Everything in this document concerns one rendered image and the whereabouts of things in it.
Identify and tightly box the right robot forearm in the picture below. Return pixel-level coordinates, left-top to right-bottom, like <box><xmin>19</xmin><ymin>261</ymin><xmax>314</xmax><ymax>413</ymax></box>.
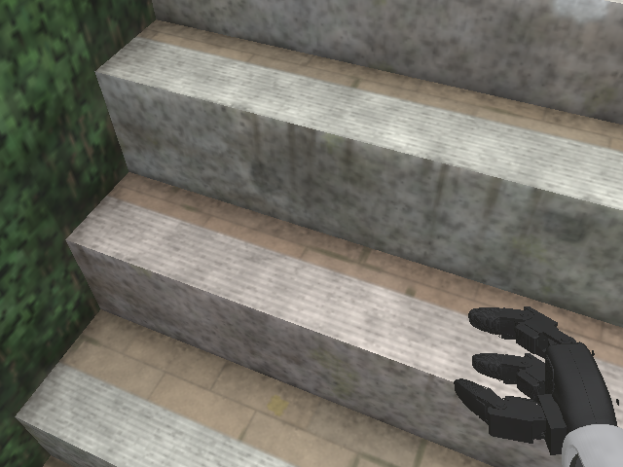
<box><xmin>562</xmin><ymin>424</ymin><xmax>623</xmax><ymax>467</ymax></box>

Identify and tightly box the right robot hand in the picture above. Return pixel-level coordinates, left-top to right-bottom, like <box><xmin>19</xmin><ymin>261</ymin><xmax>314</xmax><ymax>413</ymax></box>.
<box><xmin>454</xmin><ymin>306</ymin><xmax>619</xmax><ymax>455</ymax></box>

